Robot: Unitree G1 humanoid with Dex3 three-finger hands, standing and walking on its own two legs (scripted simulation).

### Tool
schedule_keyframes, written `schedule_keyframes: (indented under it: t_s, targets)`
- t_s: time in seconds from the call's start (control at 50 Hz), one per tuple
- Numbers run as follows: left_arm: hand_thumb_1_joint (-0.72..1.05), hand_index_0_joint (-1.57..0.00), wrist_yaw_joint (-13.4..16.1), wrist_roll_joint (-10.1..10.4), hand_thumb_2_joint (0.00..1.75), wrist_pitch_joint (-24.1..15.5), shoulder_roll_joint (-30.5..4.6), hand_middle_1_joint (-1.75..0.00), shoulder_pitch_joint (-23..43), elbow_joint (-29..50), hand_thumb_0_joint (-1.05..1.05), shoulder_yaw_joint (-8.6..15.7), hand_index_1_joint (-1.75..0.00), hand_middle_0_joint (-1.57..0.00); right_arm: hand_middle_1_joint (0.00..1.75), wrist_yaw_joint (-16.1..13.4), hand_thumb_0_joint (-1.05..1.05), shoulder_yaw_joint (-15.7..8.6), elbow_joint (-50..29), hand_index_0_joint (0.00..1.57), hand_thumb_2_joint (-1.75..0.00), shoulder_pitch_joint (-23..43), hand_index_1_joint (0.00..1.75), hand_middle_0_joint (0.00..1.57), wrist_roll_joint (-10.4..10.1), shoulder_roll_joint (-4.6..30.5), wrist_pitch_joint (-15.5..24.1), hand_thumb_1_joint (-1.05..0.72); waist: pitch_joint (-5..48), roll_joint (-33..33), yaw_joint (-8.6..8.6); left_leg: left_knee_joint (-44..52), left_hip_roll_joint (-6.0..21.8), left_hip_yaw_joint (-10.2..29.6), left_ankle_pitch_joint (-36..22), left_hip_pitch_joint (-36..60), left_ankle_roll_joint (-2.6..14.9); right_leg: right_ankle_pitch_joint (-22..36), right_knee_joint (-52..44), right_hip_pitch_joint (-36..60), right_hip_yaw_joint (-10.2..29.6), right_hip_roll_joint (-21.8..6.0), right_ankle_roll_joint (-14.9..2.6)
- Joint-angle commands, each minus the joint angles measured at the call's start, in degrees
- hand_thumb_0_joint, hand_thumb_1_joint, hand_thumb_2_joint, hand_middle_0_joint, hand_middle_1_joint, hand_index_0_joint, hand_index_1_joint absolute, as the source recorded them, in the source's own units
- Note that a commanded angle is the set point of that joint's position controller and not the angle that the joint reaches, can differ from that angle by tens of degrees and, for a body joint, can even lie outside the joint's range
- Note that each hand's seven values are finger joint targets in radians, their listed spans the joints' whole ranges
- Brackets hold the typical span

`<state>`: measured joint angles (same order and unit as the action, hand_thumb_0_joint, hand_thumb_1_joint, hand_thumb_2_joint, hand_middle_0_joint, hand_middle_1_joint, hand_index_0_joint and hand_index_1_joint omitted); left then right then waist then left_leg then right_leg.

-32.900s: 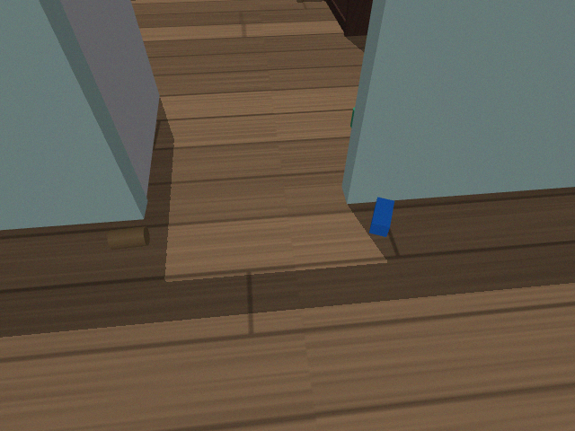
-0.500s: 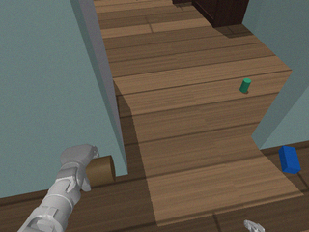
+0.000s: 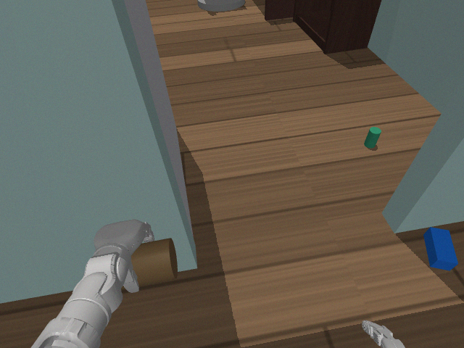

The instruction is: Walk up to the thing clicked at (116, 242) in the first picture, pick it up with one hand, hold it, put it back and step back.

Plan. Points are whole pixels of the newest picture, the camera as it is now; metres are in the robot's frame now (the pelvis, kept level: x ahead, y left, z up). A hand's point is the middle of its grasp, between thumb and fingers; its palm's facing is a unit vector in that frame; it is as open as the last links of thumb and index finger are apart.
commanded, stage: hold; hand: left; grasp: from above
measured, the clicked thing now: (138, 264) +0.31 +0.22 -0.08
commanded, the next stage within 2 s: crouch in 0.96 s
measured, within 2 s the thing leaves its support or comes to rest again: neither
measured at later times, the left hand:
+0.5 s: hand (125, 267) +0.28 +0.22 -0.03, palm faces -0.43 -0.10 -0.90, open 10.5 cm
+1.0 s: hand (127, 264) +0.29 +0.22 -0.03, palm faces -0.43 -0.10 -0.90, open 10.6 cm
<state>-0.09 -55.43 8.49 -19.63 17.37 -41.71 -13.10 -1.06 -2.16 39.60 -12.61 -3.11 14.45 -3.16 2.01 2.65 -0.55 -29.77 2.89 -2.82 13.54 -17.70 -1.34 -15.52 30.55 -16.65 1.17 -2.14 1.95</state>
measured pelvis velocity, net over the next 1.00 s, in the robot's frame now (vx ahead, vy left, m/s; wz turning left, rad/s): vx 0.00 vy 0.00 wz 0.00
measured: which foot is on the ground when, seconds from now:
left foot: down 0.00-1.00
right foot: down 0.00-1.00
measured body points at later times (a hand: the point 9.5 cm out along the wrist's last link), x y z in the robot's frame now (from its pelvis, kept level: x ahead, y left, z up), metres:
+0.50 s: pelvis -0.01 +0.00 +0.00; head -0.01 -0.03 +0.45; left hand +0.30 +0.22 +0.02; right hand +0.14 -0.25 -0.11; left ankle +0.02 +0.14 -0.73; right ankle +0.00 -0.14 -0.73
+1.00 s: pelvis +0.00 +0.00 +0.00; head +0.00 -0.03 +0.45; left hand +0.31 +0.22 +0.02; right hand +0.15 -0.25 -0.11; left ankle +0.02 +0.14 -0.73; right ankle +0.00 -0.14 -0.73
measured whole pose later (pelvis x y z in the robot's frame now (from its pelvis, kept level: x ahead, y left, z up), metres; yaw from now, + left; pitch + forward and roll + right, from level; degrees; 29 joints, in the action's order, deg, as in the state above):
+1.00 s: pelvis +0.00 +0.00 +0.00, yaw +0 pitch +0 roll +0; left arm -1.0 -56.0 8.0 -20.0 14.8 -37.1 -13.1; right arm -1.4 -1.7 39.4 -10.8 -3.3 14.1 -3.3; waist 0.2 2.8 0.6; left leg -26.5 2.9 -2.7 11.9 -14.6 -1.6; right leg -14.2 27.8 -13.8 1.0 -2.0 1.7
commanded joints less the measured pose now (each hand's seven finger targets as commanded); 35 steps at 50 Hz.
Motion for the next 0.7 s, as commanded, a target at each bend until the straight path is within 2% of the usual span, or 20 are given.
schedule_keyframes:
  t_s: [0.0, 0.02, 0.12, 0.14, 0.16, 0.18, 0.24, 0.32, 0.36, 0.38, 0.4, 0.44, 0.46, 0.48, 0.5, 0.54, 0.58, 0.6, 0.66, 0.68]
  targets:
    - [0.81, -1.14, 2.50, -0.95, 0.61, 0.02, -12.44, -0.52, 20.07, 12.47, 0.00, 5.94, -0.51, -1.13, 0.30, -0.44, 0.00, -2.37, -7.70, 0.20, -0.89, 4.62, 0.30, 0.20, 0.05, 7.52, 2.62, -0.88, 12.69, -2.09, 0.46, 3.86, -3.16, -0.71, -8.71, 8.13, 1.74, 8.85, -5.55, 2.40, -1.59, 3.30, -1.44]
    - [0.80, -1.15, 2.43, -0.89, 0.62, 0.01, -11.59, -0.50, 20.29, 13.21, 0.00, 5.32, -0.50, -1.14, 0.30, -0.39, 0.00, -2.24, -7.70, 0.20, -0.89, 4.79, 0.30, 0.20, 0.11, 7.26, 2.62, -0.88, 12.57, -2.27, 0.33, 3.95, -3.16, -0.74, -8.65, 8.19, 1.88, 9.04, -5.69, 2.55, -1.51, 3.18, -1.41]
    - [0.77, -1.12, 2.08, -1.39, 0.62, -0.26, -12.77, -0.52, 21.64, 16.06, 0.00, 5.96, -0.52, -1.12, 0.30, -0.51, 0.00, -2.28, -7.91, 0.20, -0.90, 5.52, 0.30, 0.20, 0.02, 7.19, 2.56, -0.89, 13.93, -0.06, 0.99, 4.49, -3.10, -0.74, -9.18, 9.15, 1.64, 9.17, -5.63, 3.01, -1.46, 3.22, -1.66]
    - [0.78, -1.13, 1.93, -1.25, 0.62, -0.09, -11.92, -0.53, 19.82, 14.32, 0.00, 5.34, -0.52, -1.12, 0.30, -0.52, 0.00, -2.14, -7.83, 0.20, -0.90, 5.31, 0.30, 0.20, 0.02, 7.32, 2.59, -0.89, 13.42, -1.49, 0.53, 4.64, -2.89, -0.59, -9.07, 9.16, 1.61, 8.88, -5.66, 3.10, -1.66, 3.43, -1.67]
    - [0.78, -1.13, 1.75, -0.99, 0.62, -0.06, -11.82, -0.53, 20.34, 15.94, 0.00, 5.18, -0.52, -1.12, 0.30, -0.54, 0.00, -2.14, -7.98, 0.20, -0.90, 5.76, 0.30, 0.20, -0.06, 7.25, 2.64, -0.89, 13.23, -0.62, 0.94, 4.91, -2.78, -0.52, -9.16, 9.18, 1.49, 8.86, -5.62, 3.11, -1.76, 3.48, -1.79]
    - [0.79, -1.13, 1.74, -0.86, 0.63, -0.02, -11.80, -0.53, 19.52, 14.65, 0.00, 5.32, -0.53, -1.13, 0.30, -0.55, 0.00, -2.20, -8.04, 0.20, -0.90, 5.64, 0.30, 0.20, 0.02, 7.45, 2.63, -0.89, 12.12, -1.15, 0.49, 5.01, -2.85, -0.52, -8.30, 8.90, 1.54, 8.13, -6.11, 2.82, -1.76, 3.45, -1.70]
    - [0.78, -1.12, 1.50, -0.57, 0.63, -0.21, -12.07, -0.55, 18.71, 15.76, 0.00, 5.63, -0.54, -1.11, 0.30, -0.64, 0.00, -1.94, -8.37, 0.20, -0.90, 6.41, 0.30, 0.20, -0.07, 7.18, 2.79, -0.89, 11.51, -1.16, 1.08, 5.62, -2.85, -0.44, -6.78, 8.86, 1.52, 6.34, -6.74, 2.74, -1.84, 3.44, -1.75]
    - [0.76, -1.12, 1.25, -0.41, 0.61, 0.00, -12.47, -0.53, 19.64, 18.20, 0.00, 5.67, -0.52, -1.11, 0.30, -0.74, 0.00, -1.75, -8.66, 0.20, -0.90, 7.38, 0.30, 0.20, -0.07, 6.87, 2.84, -0.89, 11.93, -1.60, 1.04, 5.44, -3.24, -0.83, -6.90, 9.48, 1.77, 6.67, -7.37, 3.00, -1.49, 3.08, -1.38]
    - [0.74, -1.11, 0.88, -0.25, 0.62, 0.19, -11.85, -0.53, 17.29, 16.48, 0.00, 5.39, -0.53, -1.10, 0.30, -0.76, 0.00, -1.57, -8.59, 0.20, -0.90, 7.15, 0.30, 0.20, -0.11, 6.95, 2.91, -0.89, 10.42, -2.61, 0.86, 5.78, -2.98, -0.53, -6.66, 8.95, 1.76, 6.45, -7.25, 2.94, -1.64, 3.21, -1.46]
    - [0.74, -1.10, 0.66, -0.30, 0.62, -0.07, -11.85, -0.54, 18.66, 18.23, 0.00, 5.14, -0.54, -1.10, 0.30, -0.79, 0.00, -1.78, -8.92, 0.20, -0.90, 7.37, 0.30, 0.20, -0.18, 7.07, 2.90, -0.89, 11.21, -0.69, 1.03, 6.09, -2.91, -0.48, -6.88, 9.66, 1.49, 6.60, -7.05, 2.61, -1.55, 3.31, -1.79]
    - [0.73, -1.09, 0.68, -0.75, 0.63, -0.05, -13.07, -0.54, 18.03, 17.16, 0.00, 6.44, -0.53, -1.09, 0.30, -0.86, 0.00, -1.77, -8.71, 0.20, -0.90, 7.23, 0.30, 0.20, -0.11, 7.08, 2.83, -0.89, 11.40, -1.48, 1.27, 5.75, -3.03, -0.54, -7.29, 9.79, 1.68, 6.81, -7.19, 2.94, -1.54, 3.21, -1.61]
    - [0.73, -1.10, 0.49, -0.64, 0.64, -0.30, -12.13, -0.56, 18.81, 19.19, 0.00, 5.19, -0.55, -1.09, 0.30, -0.83, 0.00, -1.60, -9.00, 0.20, -0.90, 7.53, 0.30, 0.20, -0.12, 6.90, 2.96, -0.89, 12.00, -1.71, 1.03, 5.99, -3.08, -0.51, -7.51, 10.31, 1.73, 7.22, -7.22, 3.36, -1.48, 3.18, -1.61]
    - [0.74, -1.10, 0.46, -0.58, 0.64, -0.33, -12.59, -0.55, 19.83, 20.12, 0.00, 5.44, -0.54, -1.10, 0.30, -0.89, 0.00, -1.56, -8.96, 0.20, -0.90, 7.68, 0.30, 0.20, -0.15, 6.82, 2.96, -0.89, 12.05, -0.43, 1.09, 5.96, -3.13, -0.66, -7.19, 10.48, 1.66, 6.85, -7.41, 3.09, -1.47, 3.13, -1.62]
    - [0.73, -1.10, 0.52, -0.75, 0.64, -0.10, -12.58, -0.56, 17.47, 17.89, 0.00, 6.09, -0.55, -1.09, 0.30, -0.94, 0.00, -1.52, -9.05, 0.20, -0.90, 7.89, 0.30, 0.20, -0.20, 6.85, 2.94, -0.89, 11.24, -1.32, 1.41, 6.07, -3.13, -0.53, -7.31, 10.10, 1.65, 6.64, -7.49, 2.95, -1.56, 3.23, -1.64]
    - [0.73, -1.09, 0.48, -0.50, 0.64, 0.00, -11.70, -0.56, 17.23, 18.70, 0.00, 5.35, -0.55, -1.08, 0.30, -0.87, 0.00, -1.39, -9.06, 0.20, -0.90, 7.75, 0.30, 0.20, -0.23, 6.75, 2.95, -0.89, 11.21, -1.82, 1.28, 6.24, -3.11, -0.60, -7.10, 10.16, 1.66, 6.41, -7.61, 3.27, -1.58, 3.23, -1.63]
    - [0.75, -1.11, 0.58, -0.55, 0.64, -0.13, -12.95, -0.55, 17.41, 19.17, 0.00, 6.44, -0.55, -1.10, 0.30, -0.90, 0.00, -1.55, -9.10, 0.20, -0.90, 8.29, 0.30, 0.20, -0.18, 6.87, 2.90, -0.89, 11.67, -1.86, 1.45, 5.99, -3.33, -0.76, -7.39, 10.45, 1.84, 6.93, -7.89, 3.61, -1.35, 2.98, -1.43]
    - [0.72, -1.08, 0.44, -0.84, 0.65, 0.24, -11.99, -0.57, 18.63, 19.45, 0.00, 5.15, -0.56, -1.07, 0.30, -0.92, 0.00, -1.40, -8.75, 0.20, -0.90, 7.79, 0.30, 0.20, -0.16, 6.71, 2.86, -0.89, 11.81, -1.62, 0.83, 5.81, -3.27, -0.87, -8.22, 10.68, 1.78, 8.05, -7.59, 3.31, -1.30, 3.05, -1.43]
    - [0.71, -1.08, 0.62, -0.99, 0.66, 0.49, -13.06, -0.56, 17.53, 17.96, 0.00, 6.51, -0.56, -1.08, 0.30, -0.90, 0.00, -1.45, -8.47, 0.20, -0.90, 7.68, 0.30, 0.20, -0.21, 6.88, 2.81, -0.89, 10.95, -1.48, 1.27, 6.07, -3.18, -0.75, -8.05, 10.42, 1.69, 7.57, -7.62, 3.31, -1.44, 3.15, -1.53]
    - [0.71, -1.08, 0.55, -0.81, 0.66, 0.41, -11.30, -0.57, 19.05, 17.79, 0.00, 4.68, -0.56, -1.07, 0.30, -0.83, 0.00, -1.47, -8.32, 0.20, -0.90, 7.40, 0.30, 0.20, -0.11, 6.74, 2.91, -0.89, 11.42, -2.16, 0.72, 6.17, -2.89, -0.51, -8.38, 10.78, 1.64, 7.97, -7.32, 3.20, -1.69, 3.40, -1.60]
    - [0.72, -1.09, 0.60, -0.82, 0.65, 0.42, -11.92, -0.57, 18.03, 17.28, 0.00, 5.40, -0.56, -1.08, 0.30, -0.83, 0.00, -1.51, -8.44, 0.20, -0.90, 7.61, 0.30, 0.20, -0.18, 6.80, 2.93, -0.89, 11.01, -1.79, 1.18, 6.29, -3.05, -0.51, -8.45, 10.48, 1.60, 7.88, -7.53, 3.36, -1.69, 3.24, -1.69]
